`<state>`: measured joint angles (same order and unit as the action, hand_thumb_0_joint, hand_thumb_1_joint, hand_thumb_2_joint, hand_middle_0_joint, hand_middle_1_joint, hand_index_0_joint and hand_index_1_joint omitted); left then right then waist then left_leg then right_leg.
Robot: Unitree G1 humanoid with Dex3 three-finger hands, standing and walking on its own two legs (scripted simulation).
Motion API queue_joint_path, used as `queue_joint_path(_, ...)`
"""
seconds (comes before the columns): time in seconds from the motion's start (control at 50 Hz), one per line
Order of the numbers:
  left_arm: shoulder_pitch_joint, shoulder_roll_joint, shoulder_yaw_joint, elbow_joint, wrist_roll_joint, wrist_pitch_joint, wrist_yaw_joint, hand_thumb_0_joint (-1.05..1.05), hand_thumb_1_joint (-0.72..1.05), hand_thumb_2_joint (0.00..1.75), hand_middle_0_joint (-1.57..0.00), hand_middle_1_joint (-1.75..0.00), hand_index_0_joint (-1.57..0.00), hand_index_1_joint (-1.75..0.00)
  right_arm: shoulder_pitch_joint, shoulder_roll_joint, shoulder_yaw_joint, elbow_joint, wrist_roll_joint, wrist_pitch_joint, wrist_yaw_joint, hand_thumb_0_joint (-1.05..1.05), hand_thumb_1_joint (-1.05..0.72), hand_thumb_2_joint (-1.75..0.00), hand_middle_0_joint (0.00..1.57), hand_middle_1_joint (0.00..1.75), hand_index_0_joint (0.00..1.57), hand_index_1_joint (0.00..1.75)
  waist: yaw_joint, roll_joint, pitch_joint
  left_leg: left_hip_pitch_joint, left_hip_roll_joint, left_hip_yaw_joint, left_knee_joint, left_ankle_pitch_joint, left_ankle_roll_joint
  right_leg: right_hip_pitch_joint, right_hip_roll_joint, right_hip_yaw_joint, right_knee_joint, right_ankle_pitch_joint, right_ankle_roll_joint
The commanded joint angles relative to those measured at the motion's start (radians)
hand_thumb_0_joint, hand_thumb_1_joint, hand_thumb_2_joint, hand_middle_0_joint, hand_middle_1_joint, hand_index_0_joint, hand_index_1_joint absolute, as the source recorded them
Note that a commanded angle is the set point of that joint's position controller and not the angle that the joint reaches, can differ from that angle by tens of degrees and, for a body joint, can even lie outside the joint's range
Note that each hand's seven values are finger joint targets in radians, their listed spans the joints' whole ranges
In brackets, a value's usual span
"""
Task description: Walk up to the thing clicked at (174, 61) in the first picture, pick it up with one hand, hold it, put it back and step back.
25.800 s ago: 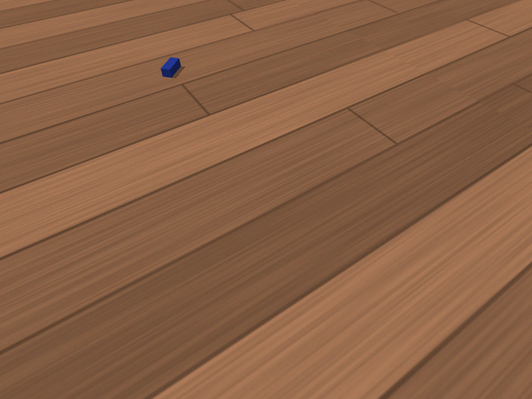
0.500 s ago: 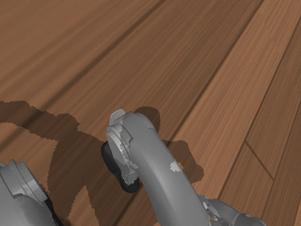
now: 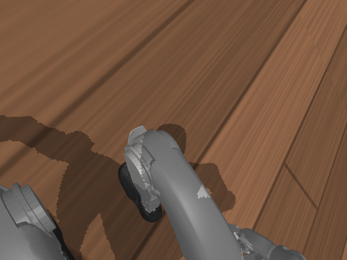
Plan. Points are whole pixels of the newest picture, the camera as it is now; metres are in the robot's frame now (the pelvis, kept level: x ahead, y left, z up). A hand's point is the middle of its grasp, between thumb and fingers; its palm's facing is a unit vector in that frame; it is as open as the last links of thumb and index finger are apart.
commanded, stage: close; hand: left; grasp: from above
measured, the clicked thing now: out of the picture +0.44 +0.37 -0.31
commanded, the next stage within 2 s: settle in 0.08 s
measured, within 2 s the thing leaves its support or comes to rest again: neither
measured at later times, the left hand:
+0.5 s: hand out of the picture +0.43 +0.36 -0.25, palm faces +0.08 -0.47 -0.88, open 9.9 cm
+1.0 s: hand out of the picture +0.44 +0.39 -0.16, palm faces +0.03 -0.45 -0.89, open 9.1 cm
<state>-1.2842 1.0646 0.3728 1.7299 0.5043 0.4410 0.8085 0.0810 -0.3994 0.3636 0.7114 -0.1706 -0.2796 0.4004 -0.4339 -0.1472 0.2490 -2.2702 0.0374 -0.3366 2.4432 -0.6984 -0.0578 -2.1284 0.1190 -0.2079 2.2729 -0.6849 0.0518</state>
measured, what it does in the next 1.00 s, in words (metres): stands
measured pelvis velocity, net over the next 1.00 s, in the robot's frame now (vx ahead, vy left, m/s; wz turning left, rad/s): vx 0.00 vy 0.00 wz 0.04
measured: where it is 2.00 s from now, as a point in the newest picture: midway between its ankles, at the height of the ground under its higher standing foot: (105, 226)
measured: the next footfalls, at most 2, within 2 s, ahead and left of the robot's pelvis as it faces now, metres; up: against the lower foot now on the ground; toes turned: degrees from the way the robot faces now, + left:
none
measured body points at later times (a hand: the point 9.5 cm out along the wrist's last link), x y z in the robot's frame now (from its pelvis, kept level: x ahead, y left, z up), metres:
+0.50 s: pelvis +0.00 +0.00 +0.00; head +0.30 +0.12 +0.31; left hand +0.43 +0.38 -0.19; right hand +0.02 -0.25 -0.05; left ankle +0.07 +0.14 -0.30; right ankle +0.11 -0.11 -0.30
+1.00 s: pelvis +0.00 +0.00 +0.01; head +0.26 +0.10 +0.36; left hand +0.44 +0.41 -0.11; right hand +0.02 -0.25 -0.06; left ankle +0.07 +0.14 -0.30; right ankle +0.11 -0.11 -0.30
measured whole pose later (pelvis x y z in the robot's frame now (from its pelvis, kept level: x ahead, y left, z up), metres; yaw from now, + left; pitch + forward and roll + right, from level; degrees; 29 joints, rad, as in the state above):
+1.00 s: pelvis +0.00 +0.00 +0.01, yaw +2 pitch +31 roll -13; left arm -1.32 0.96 0.32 1.68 0.58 0.55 0.65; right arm 0.18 -0.36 0.23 0.79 -0.10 -0.27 0.37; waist -0.36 -0.04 0.09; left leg -2.28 0.05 -0.27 2.39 -0.69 -0.05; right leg -2.16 0.11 -0.16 2.26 -0.69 0.04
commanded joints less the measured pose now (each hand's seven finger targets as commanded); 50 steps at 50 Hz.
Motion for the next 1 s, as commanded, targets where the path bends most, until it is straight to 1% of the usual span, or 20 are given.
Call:
queue_joint_path(0.0, -0.213, 0.211, -0.048, -0.095, 0.025, -0.001, 0.055, 0.00, -0.01, 0.86, -0.50, -0.70, -0.46, -0.75, 0.230, -0.359, -0.089, 0.052, -0.004, 0.008, -0.003, 0.00, -0.89, -0.90, 0.20, 0.30, 0.20, 0.30, -0.074, 0.575, -0.653, 0.527, 0.059, 0.107, -0.224, 0.195, 0.058, 0.357, -0.007, -0.092, -0.222, 0.332, -0.041)
queue_joint_path(0.08, -0.226, 0.217, -0.033, -0.078, 0.016, -0.004, 0.062, 0.00, 0.01, 0.86, -0.52, -0.68, -0.47, -0.74, 0.234, -0.358, -0.088, 0.047, -0.005, 0.011, -0.004, 0.00, -0.89, -0.90, 0.20, 0.30, 0.20, 0.30, -0.072, 0.585, -0.656, 0.539, 0.061, 0.108, -0.229, 0.193, 0.054, 0.348, -0.008, -0.094, -0.224, 0.325, -0.045)
queue_joint_path(0.16, -0.216, 0.210, -0.042, -0.082, 0.007, -0.006, 0.055, 0.00, 0.02, 0.88, -0.53, -0.70, -0.48, -0.75, 0.234, -0.356, -0.083, 0.042, -0.007, 0.007, -0.005, 0.00, -0.89, -0.90, 0.20, 0.30, 0.20, 0.30, -0.076, 0.557, -0.656, 0.501, 0.054, 0.125, -0.209, 0.185, 0.062, 0.374, -0.002, -0.083, -0.241, 0.319, -0.039)
queue_joint_path(0.24, -0.221, 0.228, -0.030, -0.080, -0.009, -0.009, 0.057, 0.00, 0.14, 0.84, -0.67, -0.64, -0.62, -0.70, 0.239, -0.360, -0.076, 0.038, -0.005, 0.004, -0.004, 0.00, -0.91, -0.90, 0.20, 0.30, 0.20, 0.30, -0.064, 0.545, -0.691, 0.490, 0.053, 0.132, -0.198, 0.209, 0.066, 0.411, 0.001, -0.078, -0.246, 0.341, -0.035)
queue_joint_path(0.32, -0.244, 0.228, -0.016, -0.085, -0.040, -0.010, 0.044, 0.00, 0.10, 0.78, -0.62, -0.64, -0.58, -0.69, 0.238, -0.363, -0.080, 0.057, -0.003, 0.000, -0.006, 0.00, -0.92, -0.90, 0.20, 0.30, 0.20, 0.30, -0.076, 0.553, -0.678, 0.492, 0.052, 0.125, -0.209, 0.189, 0.061, 0.387, -0.006, -0.085, -0.234, 0.321, -0.033)
queue_joint_path(0.36, -0.244, 0.220, -0.032, -0.106, -0.038, -0.006, 0.039, 0.00, 0.13, 0.79, -0.64, -0.63, -0.60, -0.68, 0.245, -0.363, -0.081, 0.044, 0.002, 0.002, -0.001, 0.00, -0.91, -0.90, 0.20, 0.30, 0.20, 0.30, -0.071, 0.555, -0.690, 0.496, 0.051, 0.126, -0.204, 0.195, 0.063, 0.387, -0.007, -0.083, -0.234, 0.322, -0.033)
queue_joint_path(0.4, -0.260, 0.228, -0.026, -0.118, -0.033, -0.002, 0.035, 0.00, 0.15, 0.81, -0.66, -0.64, -0.62, -0.69, 0.239, -0.362, -0.086, 0.049, 0.006, 0.002, -0.004, 0.00, -0.91, -0.90, 0.20, 0.30, 0.20, 0.30, -0.059, 0.575, -0.709, 0.516, 0.055, 0.128, -0.216, 0.193, 0.056, 0.388, -0.004, -0.083, -0.234, 0.321, -0.035)
queue_joint_path(0.46, -0.278, 0.245, -0.021, -0.136, -0.003, 0.011, 0.040, 0.00, 0.18, 0.82, -0.68, -0.64, -0.64, -0.69, 0.247, -0.356, -0.090, 0.043, 0.012, 0.006, -0.003, 0.00, -0.91, -0.90, 0.20, 0.30, 0.20, 0.30, -0.045, 0.608, -0.727, 0.534, 0.053, 0.131, -0.217, 0.209, 0.056, 0.382, -0.007, -0.081, -0.239, 0.337, -0.038)
queue_joint_path(0.5, -0.289, 0.243, -0.033, -0.165, 0.009, 0.019, 0.036, 0.00, 0.18, 0.79, -0.69, -0.63, -0.65, -0.67, 0.247, -0.355, -0.097, 0.037, 0.017, 0.011, -0.003, 0.00, -0.91, -0.90, 0.20, 0.30, 0.20, 0.30, -0.044, 0.630, -0.744, 0.549, 0.055, 0.133, -0.219, 0.225, 0.056, 0.384, -0.006, -0.075, -0.242, 0.352, -0.039)
queue_joint_path(0.58, -0.338, 0.259, -0.025, -0.203, 0.041, 0.036, 0.017, 0.00, 0.14, 0.75, -0.63, -0.64, -0.60, -0.67, 0.253, -0.341, -0.122, 0.049, 0.021, 0.018, -0.011, 0.00, -0.91, -0.90, 0.20, 0.30, 0.20, 0.30, -0.024, 0.682, -0.766, 0.562, 0.054, 0.142, -0.245, 0.222, 0.048, 0.370, -0.011, -0.072, -0.235, 0.344, -0.046)
queue_joint_path(0.64, -0.323, 0.192, -0.045, -0.189, 0.059, 0.057, -0.009, 0.00, 0.13, 0.74, -0.61, -0.64, -0.59, -0.67, 0.294, -0.328, -0.140, 0.033, 0.036, 0.030, -0.008, 0.00, -0.91, -0.90, 0.20, 0.30, 0.20, 0.30, -0.022, 0.690, -0.783, 0.589, 0.060, 0.134, -0.255, 0.256, 0.039, 0.334, -0.005, -0.071, -0.227, 0.357, -0.053)
queue_joint_path(0.66, -0.320, 0.179, -0.045, -0.165, 0.064, 0.066, -0.017, 0.00, 0.12, 0.72, -0.61, -0.63, -0.58, -0.66, 0.294, -0.326, -0.149, 0.051, 0.040, 0.030, -0.011, 0.00, -0.91, -0.90, 0.20, 0.30, 0.20, 0.30, -0.018, 0.679, -0.776, 0.584, 0.062, 0.127, -0.266, 0.233, 0.037, 0.311, -0.004, -0.077, -0.227, 0.336, -0.054)
queue_joint_path(0.72, -0.291, 0.122, -0.062, -0.148, 0.074, 0.084, -0.043, 0.00, 0.16, 0.77, -0.64, -0.65, -0.61, -0.69, 0.334, -0.309, -0.168, 0.057, 0.052, 0.030, -0.009, 0.00, -0.91, -0.90, 0.20, 0.30, 0.20, 0.30, -0.015, 0.617, -0.776, 0.539, 0.053, 0.143, -0.256, 0.238, 0.050, 0.334, 0.000, -0.063, -0.243, 0.348, -0.045)
queue_joint_path(0.74, -0.296, 0.098, -0.076, -0.144, 0.062, 0.092, -0.055, 0.00, 0.17, 0.74, -0.64, -0.65, -0.62, -0.67, 0.331, -0.305, -0.174, 0.061, 0.055, 0.029, -0.009, 0.00, -0.91, -0.90, 0.20, 0.30, 0.20, 0.30, -0.015, 0.589, -0.762, 0.507, 0.050, 0.144, -0.255, 0.215, 0.055, 0.323, 0.001, -0.060, -0.248, 0.324, -0.043)
queue_joint_path(0.78, -0.286, 0.078, -0.075, -0.123, 0.057, 0.102, -0.072, 0.00, 0.14, 0.70, -0.63, -0.62, -0.60, -0.65, 0.346, -0.301, -0.187, 0.078, 0.061, 0.024, -0.014, 0.00, -0.91, -0.90, 0.20, 0.30, 0.20, 0.30, -0.009, 0.558, -0.761, 0.494, 0.047, 0.145, -0.262, 0.199, 0.058, 0.306, 0.005, -0.055, -0.258, 0.303, -0.042)
queue_joint_path(0.82, -0.294, 0.054, -0.097, -0.132, 0.052, 0.103, -0.098, 0.00, 0.14, 0.68, -0.64, -0.59, -0.61, -0.63, 0.344, -0.288, -0.197, 0.093, 0.067, 0.021, -0.021, 0.00, -0.91, -0.90, 0.20, 0.30, 0.20, 0.30, -0.008, 0.537, -0.737, 0.478, 0.043, 0.142, -0.273, 0.167, 0.059, 0.273, 0.005, -0.049, -0.255, 0.262, -0.044)
queue_joint_path(0.9, -0.299, 0.073, -0.110, -0.164, 0.102, 0.104, -0.129, 0.00, 0.17, 0.65, -0.65, -0.58, -0.63, -0.60, 0.343, -0.266, -0.207, 0.106, 0.071, 0.014, -0.037, 0.00, -0.90, -0.90, 0.20, 0.30, 0.20, 0.30, 0.022, 0.536, -0.760, 0.496, 0.038, 0.147, -0.288, 0.164, 0.059, 0.261, 0.001, -0.035, -0.252, 0.244, -0.052)
queue_joint_path(0.94, -0.316, 0.095, -0.101, -0.181, 0.127, 0.102, -0.133, 0.00, 0.17, 0.62, -0.65, -0.58, -0.64, -0.60, 0.342, -0.262, -0.218, 0.115, 0.067, 0.014, -0.047, 0.00, -0.91, -0.90, 0.20, 0.30, 0.20, 0.30, 0.035, 0.562, -0.795, 0.516, 0.036, 0.160, -0.297, 0.161, 0.058, 0.278, 0.002, -0.024, -0.257, 0.237, -0.055)
queue_joint_path(0.96, -0.317, 0.105, -0.083, -0.188, 0.135, 0.104, -0.129, 0.00, 0.09, 0.66, -0.57, -0.66, -0.56, -0.68, 0.332, -0.265, -0.228, 0.108, 0.068, 0.012, -0.049, 0.00, -0.90, -0.89, 0.20, 0.30, 0.20, 0.30, 0.046, 0.578, -0.810, 0.543, 0.039, 0.158, -0.309, 0.170, 0.055, 0.270, -0.004, -0.030, -0.251, 0.245, -0.058)
queue_joint_path(0.98, -0.330, 0.115, -0.088, -0.222, 0.143, 0.108, -0.130, 0.00, 0.01, 0.66, -0.49, -0.67, -0.48, -0.68, 0.326, -0.250, -0.228, 0.126, 0.063, 0.012, -0.053, 0.00, -0.90, -0.90, 0.20, 0.30, 0.20, 0.30, 0.052, 0.585, -0.802, 0.544, 0.036, 0.161, -0.315, 0.160, 0.056, 0.259, -0.009, -0.026, -0.252, 0.233, -0.058)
